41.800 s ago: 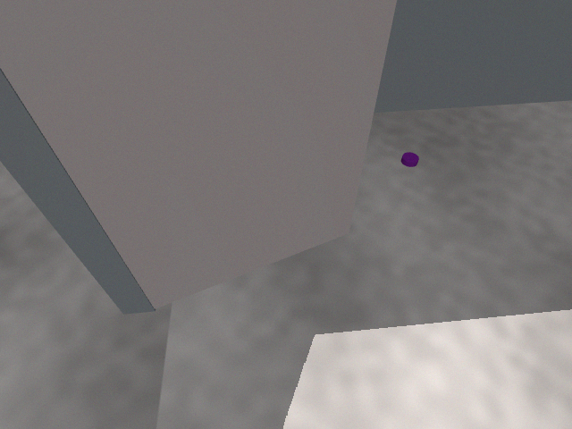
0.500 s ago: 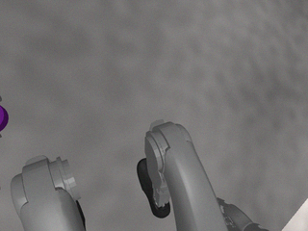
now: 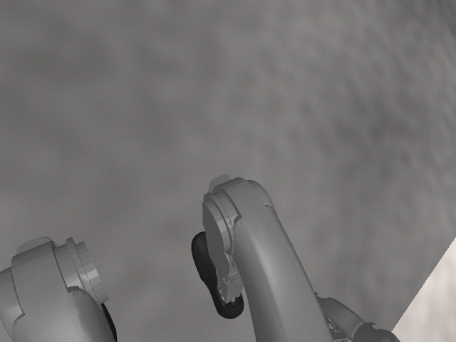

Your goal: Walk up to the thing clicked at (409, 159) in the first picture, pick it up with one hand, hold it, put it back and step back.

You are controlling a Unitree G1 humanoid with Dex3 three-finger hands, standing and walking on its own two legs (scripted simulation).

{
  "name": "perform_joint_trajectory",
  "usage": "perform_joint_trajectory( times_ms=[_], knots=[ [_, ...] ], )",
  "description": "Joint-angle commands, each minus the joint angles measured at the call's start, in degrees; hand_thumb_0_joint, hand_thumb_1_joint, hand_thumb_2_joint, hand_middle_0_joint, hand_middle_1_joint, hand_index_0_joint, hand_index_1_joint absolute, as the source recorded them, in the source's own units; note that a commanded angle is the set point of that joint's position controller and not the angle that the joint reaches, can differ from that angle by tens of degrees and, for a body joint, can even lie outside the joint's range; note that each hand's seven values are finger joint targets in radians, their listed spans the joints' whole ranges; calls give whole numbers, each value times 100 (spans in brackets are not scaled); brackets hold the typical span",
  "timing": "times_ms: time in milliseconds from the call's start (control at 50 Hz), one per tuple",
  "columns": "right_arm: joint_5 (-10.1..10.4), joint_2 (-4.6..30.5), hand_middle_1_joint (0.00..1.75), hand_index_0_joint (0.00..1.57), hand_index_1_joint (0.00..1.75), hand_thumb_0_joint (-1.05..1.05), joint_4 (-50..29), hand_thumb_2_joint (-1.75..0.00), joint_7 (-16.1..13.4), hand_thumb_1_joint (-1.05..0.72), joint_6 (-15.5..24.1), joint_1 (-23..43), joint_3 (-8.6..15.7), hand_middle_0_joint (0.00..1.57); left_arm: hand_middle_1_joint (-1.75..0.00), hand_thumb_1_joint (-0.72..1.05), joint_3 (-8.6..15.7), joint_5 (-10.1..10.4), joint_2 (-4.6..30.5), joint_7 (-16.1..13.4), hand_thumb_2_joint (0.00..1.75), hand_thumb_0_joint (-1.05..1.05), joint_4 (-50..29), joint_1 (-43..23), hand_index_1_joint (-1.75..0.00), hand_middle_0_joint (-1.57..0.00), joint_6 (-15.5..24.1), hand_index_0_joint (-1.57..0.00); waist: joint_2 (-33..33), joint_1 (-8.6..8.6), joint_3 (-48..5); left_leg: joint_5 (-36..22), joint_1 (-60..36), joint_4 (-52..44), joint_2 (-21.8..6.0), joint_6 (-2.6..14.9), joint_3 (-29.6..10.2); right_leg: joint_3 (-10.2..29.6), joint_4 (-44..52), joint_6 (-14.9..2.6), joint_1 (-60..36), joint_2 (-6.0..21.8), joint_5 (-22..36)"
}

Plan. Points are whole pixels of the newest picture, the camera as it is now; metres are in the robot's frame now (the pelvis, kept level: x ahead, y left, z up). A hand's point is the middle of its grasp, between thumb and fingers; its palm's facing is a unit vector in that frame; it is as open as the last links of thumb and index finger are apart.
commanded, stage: rest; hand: left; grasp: from above
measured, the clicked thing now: out of the picture +0.44 +0.30 -0.26
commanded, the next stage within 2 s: open in 0.64 s
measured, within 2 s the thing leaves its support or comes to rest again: rests again in 0.32 s
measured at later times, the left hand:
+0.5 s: hand out of the picture +0.43 +0.29 -0.25, palm faces -0.42 -0.14 -0.90, open 10.4 cm
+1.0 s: hand out of the picture +0.42 +0.29 -0.25, palm faces -0.43 -0.16 -0.89, open 11.2 cm
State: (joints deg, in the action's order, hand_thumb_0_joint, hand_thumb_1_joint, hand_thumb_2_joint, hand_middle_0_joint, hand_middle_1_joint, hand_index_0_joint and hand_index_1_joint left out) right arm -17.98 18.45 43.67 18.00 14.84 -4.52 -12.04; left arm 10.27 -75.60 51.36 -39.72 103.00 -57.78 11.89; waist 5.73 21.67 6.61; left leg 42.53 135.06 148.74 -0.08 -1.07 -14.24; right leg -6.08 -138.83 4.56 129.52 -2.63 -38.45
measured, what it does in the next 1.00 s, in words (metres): stands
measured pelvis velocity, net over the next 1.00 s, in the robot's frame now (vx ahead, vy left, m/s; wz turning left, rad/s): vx -0.01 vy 0.00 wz -0.03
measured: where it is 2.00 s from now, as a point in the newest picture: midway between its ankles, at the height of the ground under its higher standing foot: (169, 322)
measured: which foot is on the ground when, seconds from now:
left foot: down 0.00-1.00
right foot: down 0.00-1.00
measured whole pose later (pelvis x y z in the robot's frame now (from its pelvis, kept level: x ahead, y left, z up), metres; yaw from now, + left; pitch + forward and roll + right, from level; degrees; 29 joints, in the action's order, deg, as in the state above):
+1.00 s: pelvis -0.01 +0.00 +0.01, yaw -2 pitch +25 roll -14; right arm -18.3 20.4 40.5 18.7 17.0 -2.8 -17.2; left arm 6.9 -73.8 54.8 -41.9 104.2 -57.9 13.1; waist 8.5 23.0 10.3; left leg 41.8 133.0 148.1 -0.7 -0.9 -16.1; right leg -7.8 -136.4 4.8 127.1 -3.5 -36.6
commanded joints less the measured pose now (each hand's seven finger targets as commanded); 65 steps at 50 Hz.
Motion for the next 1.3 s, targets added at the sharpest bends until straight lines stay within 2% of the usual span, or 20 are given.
perform_joint_trajectory(
  times_ms=[0,20,40,80,220,260,320,360,380,420,480,500,560,720,740,800,900,940,1100,1280],
  knots=[
    [-1,1851,30,20,30,0,32,-90,-2,-90,28,-1043,416,20,-85,56,-80,40,1175,-199,86,0,-478,-1430,-82,-90,75,-93,-2669,249,-3558,-1421,-2774,-1519,-89,149,745,-918,1086,-482,-2084,-200,1640],
    [42,1853,30,20,30,0,6,-90,-9,-90,45,-936,401,20,-85,57,-143,63,1169,-184,86,0,-480,-1459,-82,-91,89,-94,-2615,212,-3462,-1301,-2650,-1508,-91,150,734,-909,1097,-500,-2005,-212,1542],
    [43,1890,30,20,30,0,49,-90,-26,-90,46,-1022,414,20,-84,57,-55,84,1292,-208,88,0,-546,-1435,-81,-92,119,-95,-2721,205,-3561,-1368,-2746,-1578,-88,144,721,-918,1128,-503,-2077,-215,1563],
    [11,1878,30,20,30,0,40,-90,6,-90,95,-960,363,20,-84,57,-158,113,1204,-205,88,0,-518,-1490,-82,-92,159,-94,-2760,243,-3422,-1299,-2770,-1557,-107,127,688,-955,1088,-496,-2007,-198,1511],
    [-7,1992,30,20,30,0,-6,-90,17,-90,156,-809,313,20,-85,57,-337,50,1208,-357,85,0,-501,-1479,-81,-89,218,-93,-2696,257,-3275,-1103,-2677,-1579,-113,106,641,-982,1124,-517,-1954,-228,1357],
    [-42,1989,30,20,30,0,-17,-90,53,-90,177,-901,250,20,-84,55,-249,35,1244,-410,82,0,-383,-1427,-80,-88,193,-92,-2664,314,-3232,-1194,-2716,-1578,-117,109,631,-1022,1125,-497,-1967,-223,1426],
    [4,2034,30,20,30,0,-29,-90,74,-90,238,-807,247,20,-82,52,-339,72,1208,-472,84,0,-490,-1447,-79,-87,149,-90,-2661,315,-3261,-1306,-2785,-1569,-140,98,575,-1010,1119,-495,-2000,-228,1534],
    [-15,2054,30,20,30,0,-14,-90,79,-90,223,-852,221,20,-81,51,-237,67,1368,-547,81,0,-384,-1421,-78,-86,122,-89,-2687,290,-3300,-1308,-2725,-1610,-152,99,560,-1005,1162,-510,-2081,-257,1532],
    [11,2087,30,20,30,0,-52,-90,73,-90,244,-738,277,20,-82,51,-369,81,1234,-538,81,0,-380,-1397,-79,-85,79,-89,-2682,281,-3244,-1222,-2720,-1626,-156,85,562,-983,1151,-523,-2017,-256,1460],
    [-14,2086,30,20,30,0,-62,-90,85,-90,264,-720,237,20,-80,50,-393,121,1261,-531,79,0,-354,-1401,-77,-85,7,-88,-2634,335,-3191,-1135,-2648,-1584,-165,97,598,-961,1212,-507,-2089,-266,1416],
    [10,2132,30,20,30,0,-83,-90,104,-90,315,-791,237,20,-78,48,-235,151,1395,-515,79,0,-284,-1374,-76,-85,-48,-87,-2749,312,-3078,-1134,-2715,-1655,-164,88,541,-1023,1163,-508,-1930,-230,1356],
    [18,2142,30,20,30,0,-106,-90,92,-90,318,-697,254,20,-78,48,-332,183,1347,-494,79,0,-361,-1389,-76,-85,-59,-87,-2716,313,-3117,-1064,-2682,-1639,-177,87,550,-977,1189,-514,-1989,-251,1325],
    [28,2097,30,20,30,0,-121,-90,101,-90,315,-710,157,20,-78,47,-267,208,1431,-487,76,0,-390,-1349,-75,-83,-66,-86,-2695,314,-3267,-1294,-2750,-1602,-181,90,522,-993,1173,-498,-2171,-253,1550],
    [27,2136,30,20,30,0,-211,-90,107,-90,308,-707,88,20,-79,49,-280,253,1501,-358,78,0,-221,-1216,-77,-85,-15,-87,-2500,344,-2997,-1137,-2630,-1601,-163,123,543,-1004,1236,-483,-2150,-246,1405],
    [45,2155,30,20,30,0,-177,-90,76,-90,295,-638,97,20,-80,41,-312,268,1515,-374,86,0,-253,-1233,-80,-77,-4,-79,-2503,329,-3026,-1090,-2593,-1619,-171,118,539,-985,1275,-494,-2156,-252,1359],
    [31,2178,30,20,30,0,-223,-90,59,-90,262,-813,81,20,-80,17,-238,261,1639,-366,81,0,-216,-1189,-79,-55,22,-56,-2420,346,-3085,-1127,-2565,-1613,-158,154,587,-952,1363,-483,-2306,-267,1409],
    [29,2169,30,20,30,0,-288,-90,0,-89,194,-731,74,20,-80,-22,-302,238,1625,-396,81,0,-296,-1224,-81,-35,78,-34,-2478,363,-3075,-1027,-2584,-1695,-185,127,512,-976,1352,-510,-2255,-282,1315],
    [12,2152,30,20,30,0,-299,-90,4,-89,194,-734,47,20,-81,-30,-359,236,1578,-405,82,0,-316,-1223,-83,-28,100,-27,-2468,385,-3022,-1049,-2630,-1659,-187,126,514,-996,1324,-493,-2222,-265,1343],
    [3,2156,30,20,30,0,-303,-90,28,-89,245,-679,39,20,-92,-47,-456,226,1445,-512,95,0,-487,-1271,-95,-14,111,-12,-2695,409,-3032,-1223,-2861,-1669,-212,72,467,-1040,1269,-498,-2191,-268,1517],
    [28,2203,30,20,30,0,-226,-90,58,-89,349,-648,82,20,-97,-60,-480,394,1442,-464,108,0,-532,-1298,-102,-7,-10,-2,-2703,434,-2993,-1077,-2844,-1724,-228,53,450,-1024,1338,-503,-2187,-262,1395]
  ],
)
